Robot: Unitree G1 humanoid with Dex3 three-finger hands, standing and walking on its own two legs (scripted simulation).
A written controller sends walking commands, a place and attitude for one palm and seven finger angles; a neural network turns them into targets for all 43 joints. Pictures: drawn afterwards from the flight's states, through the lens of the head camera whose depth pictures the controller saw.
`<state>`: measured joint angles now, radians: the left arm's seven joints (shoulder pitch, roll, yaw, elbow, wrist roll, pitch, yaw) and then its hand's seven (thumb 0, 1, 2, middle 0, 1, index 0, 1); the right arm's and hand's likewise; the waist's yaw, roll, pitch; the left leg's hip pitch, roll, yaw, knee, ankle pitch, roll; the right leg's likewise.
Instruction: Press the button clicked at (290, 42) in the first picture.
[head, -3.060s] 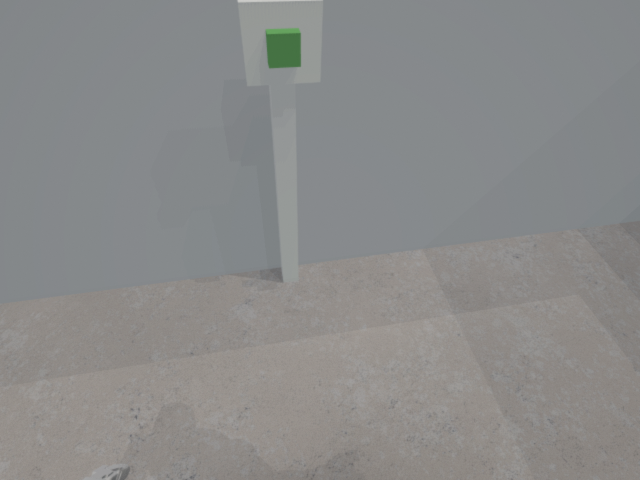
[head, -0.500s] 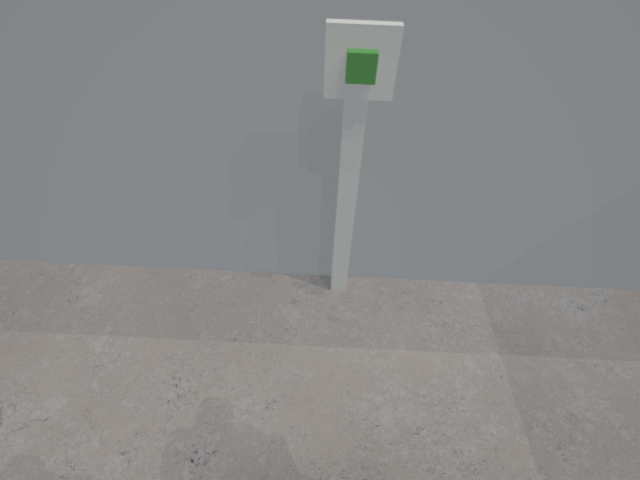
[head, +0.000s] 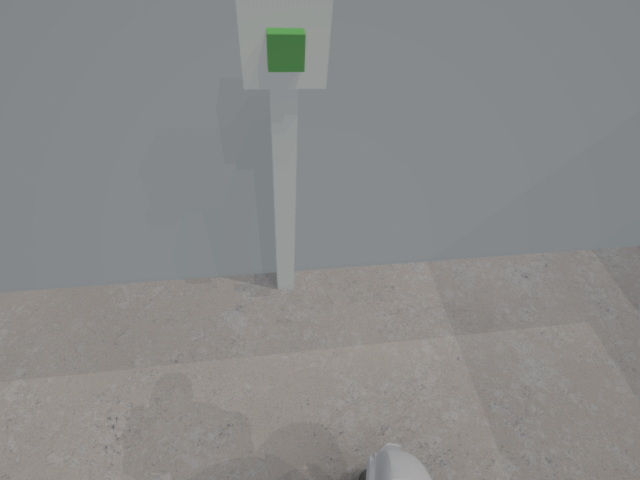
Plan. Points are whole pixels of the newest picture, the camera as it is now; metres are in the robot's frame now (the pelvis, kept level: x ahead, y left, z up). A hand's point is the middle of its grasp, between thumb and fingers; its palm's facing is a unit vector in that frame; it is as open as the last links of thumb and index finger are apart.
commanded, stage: take the last steps up to it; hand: left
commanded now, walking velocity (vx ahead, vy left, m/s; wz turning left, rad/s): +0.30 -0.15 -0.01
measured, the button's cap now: (285, 49) +0.82 +0.08 +0.14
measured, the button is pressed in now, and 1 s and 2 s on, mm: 0 0 0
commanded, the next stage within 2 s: come to a stop and stand still in 0.62 s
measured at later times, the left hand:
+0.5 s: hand (240, 465) +0.18 +0.11 -0.20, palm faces +0.09 -0.99 -0.11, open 7.3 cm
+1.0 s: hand (287, 325) +0.40 +0.05 -0.17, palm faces +0.04 -0.97 -0.25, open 7.3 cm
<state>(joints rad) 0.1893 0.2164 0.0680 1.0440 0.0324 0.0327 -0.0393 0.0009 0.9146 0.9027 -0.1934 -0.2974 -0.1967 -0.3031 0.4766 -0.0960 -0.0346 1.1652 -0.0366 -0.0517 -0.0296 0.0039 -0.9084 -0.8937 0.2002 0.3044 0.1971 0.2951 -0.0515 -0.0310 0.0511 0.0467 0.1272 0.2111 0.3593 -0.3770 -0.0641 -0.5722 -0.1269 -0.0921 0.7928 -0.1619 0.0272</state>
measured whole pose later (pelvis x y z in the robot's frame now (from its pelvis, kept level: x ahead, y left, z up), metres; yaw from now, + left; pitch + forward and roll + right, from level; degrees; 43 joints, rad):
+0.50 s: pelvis +0.20 -0.06 -0.02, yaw +2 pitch -1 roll -3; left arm 0.33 0.18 0.04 1.13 0.02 -0.02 0.00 0.00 0.92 0.90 -0.20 -0.30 -0.20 -0.30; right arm 0.17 -0.15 -0.05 1.00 -0.04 -0.05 0.01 0.00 -0.91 -0.89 0.19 0.30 0.19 0.29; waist 0.00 -0.04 0.00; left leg -0.37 0.11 0.16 0.68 -0.28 0.04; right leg -0.17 0.00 -0.19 0.64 -0.42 -0.03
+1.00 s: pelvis +0.32 -0.13 -0.01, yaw +3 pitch -2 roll +1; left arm 0.13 0.14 0.04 1.04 0.03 -0.02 0.02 0.00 0.93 0.90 -0.20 -0.30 -0.20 -0.30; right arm 0.31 -0.17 -0.07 1.12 -0.01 0.04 -0.03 0.00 -0.91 -0.89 0.20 0.30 0.19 0.29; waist -0.03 0.05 0.11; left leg -0.30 0.06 0.06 0.96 -0.58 -0.04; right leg -0.37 -0.12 -0.12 0.60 -0.20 0.01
